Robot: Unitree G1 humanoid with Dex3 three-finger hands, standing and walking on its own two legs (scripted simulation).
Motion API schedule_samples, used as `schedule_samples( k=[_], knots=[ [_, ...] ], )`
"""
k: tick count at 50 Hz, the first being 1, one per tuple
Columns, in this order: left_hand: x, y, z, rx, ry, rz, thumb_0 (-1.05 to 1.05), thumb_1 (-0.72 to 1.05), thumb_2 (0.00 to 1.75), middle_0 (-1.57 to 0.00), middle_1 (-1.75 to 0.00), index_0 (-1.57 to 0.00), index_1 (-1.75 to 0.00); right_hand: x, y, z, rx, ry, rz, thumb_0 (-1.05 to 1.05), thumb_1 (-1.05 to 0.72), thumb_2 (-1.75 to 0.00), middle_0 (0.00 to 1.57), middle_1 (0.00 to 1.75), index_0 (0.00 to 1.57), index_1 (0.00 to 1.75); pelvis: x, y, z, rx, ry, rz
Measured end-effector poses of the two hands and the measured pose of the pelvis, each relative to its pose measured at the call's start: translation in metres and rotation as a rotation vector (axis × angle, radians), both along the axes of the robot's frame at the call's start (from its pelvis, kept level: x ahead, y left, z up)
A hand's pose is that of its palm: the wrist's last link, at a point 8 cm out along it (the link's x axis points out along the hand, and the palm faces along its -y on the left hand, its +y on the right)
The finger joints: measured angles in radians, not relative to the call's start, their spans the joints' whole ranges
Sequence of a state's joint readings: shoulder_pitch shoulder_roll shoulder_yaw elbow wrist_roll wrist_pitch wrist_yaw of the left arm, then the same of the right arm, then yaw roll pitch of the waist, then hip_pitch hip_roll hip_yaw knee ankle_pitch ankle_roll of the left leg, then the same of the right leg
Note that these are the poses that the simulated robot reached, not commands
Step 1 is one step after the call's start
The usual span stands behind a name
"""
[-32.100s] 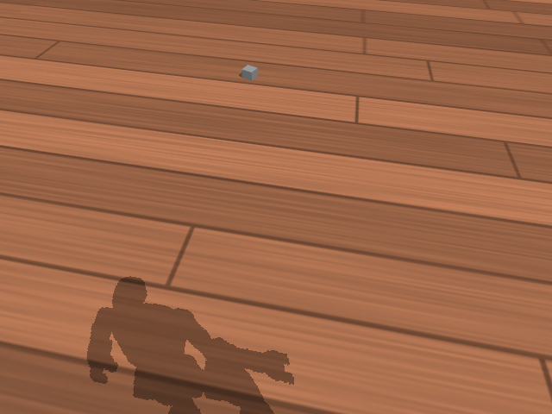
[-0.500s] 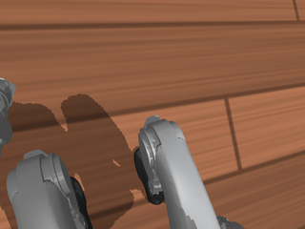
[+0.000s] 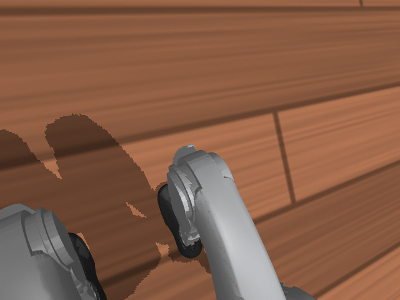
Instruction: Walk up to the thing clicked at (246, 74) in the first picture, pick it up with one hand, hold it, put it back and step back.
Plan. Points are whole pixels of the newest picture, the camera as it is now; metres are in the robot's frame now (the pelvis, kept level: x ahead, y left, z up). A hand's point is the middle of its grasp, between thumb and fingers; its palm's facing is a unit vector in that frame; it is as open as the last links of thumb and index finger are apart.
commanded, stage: rest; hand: left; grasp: from above
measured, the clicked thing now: out of the picture +0.48 +0.28 -0.25
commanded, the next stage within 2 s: open in 0.96 s
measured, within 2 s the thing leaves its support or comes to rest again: neither
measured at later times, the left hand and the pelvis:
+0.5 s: hand out of the picture +0.46 +0.28 -0.24, palm faces -0.11 -0.42 -0.90, open 11.1 cm; pelvis +0.00 +0.00 +0.00, yaw -1 degrees
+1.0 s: hand out of the picture +0.45 +0.28 -0.26, palm faces -0.10 -0.43 -0.90, open 11.0 cm; pelvis +0.00 +0.01 -0.01, yaw -2 degrees
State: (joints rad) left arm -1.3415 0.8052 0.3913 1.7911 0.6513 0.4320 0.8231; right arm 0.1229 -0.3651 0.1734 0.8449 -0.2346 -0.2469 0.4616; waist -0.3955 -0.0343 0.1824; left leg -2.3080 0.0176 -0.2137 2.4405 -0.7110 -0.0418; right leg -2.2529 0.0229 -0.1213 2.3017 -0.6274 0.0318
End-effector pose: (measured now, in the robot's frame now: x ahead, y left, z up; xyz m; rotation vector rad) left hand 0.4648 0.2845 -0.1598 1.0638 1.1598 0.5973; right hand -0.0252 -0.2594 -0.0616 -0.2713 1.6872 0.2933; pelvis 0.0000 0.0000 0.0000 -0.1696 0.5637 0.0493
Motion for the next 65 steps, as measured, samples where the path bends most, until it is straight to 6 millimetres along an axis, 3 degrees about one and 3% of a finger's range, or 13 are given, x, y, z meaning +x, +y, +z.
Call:
schedule_samples(
  k=[21,38,56,65],
  knots=[
    [-0.005,-0.003,-0.022,-0.002,-0.010,0.020,-0.01,-0.23,0.65,-0.61,-0.68,-0.68,-0.60,0.000,0.004,0.015,-0.008,-0.018,0.042,0.00,-0.92,-0.90,0.20,0.30,0.20,0.30,-0.001,0.003,-0.003,-0.032,-0.039,-0.005],
    [-0.006,-0.001,-0.041,-0.011,-0.014,0.051,-0.01,-0.22,0.64,-0.61,-0.63,-0.68,-0.60,0.015,0.004,0.009,0.016,-0.032,0.094,0.00,-0.92,-0.90,0.20,0.30,0.20,0.30,-0.001,0.004,-0.009,-0.040,-0.061,-0.004],
    [-0.013,0.001,-0.046,-0.016,-0.009,0.065,-0.01,-0.22,0.64,-0.61,-0.61,-0.68,-0.60,0.014,0.009,0.017,0.006,-0.048,0.104,0.00,-0.91,-0.90,0.20,0.30,0.20,0.30,-0.001,0.006,-0.009,-0.055,-0.074,-0.005],
    [-0.009,-0.003,-0.049,-0.030,-0.024,0.085,-0.01,-0.17,0.66,-0.53,-0.61,-0.58,-0.64,0.011,0.008,0.017,0.002,-0.039,0.109,0.00,-0.90,-0.90,0.20,0.30,0.20,0.30,0.000,0.007,-0.011,-0.058,-0.086,-0.003]
  ],
)
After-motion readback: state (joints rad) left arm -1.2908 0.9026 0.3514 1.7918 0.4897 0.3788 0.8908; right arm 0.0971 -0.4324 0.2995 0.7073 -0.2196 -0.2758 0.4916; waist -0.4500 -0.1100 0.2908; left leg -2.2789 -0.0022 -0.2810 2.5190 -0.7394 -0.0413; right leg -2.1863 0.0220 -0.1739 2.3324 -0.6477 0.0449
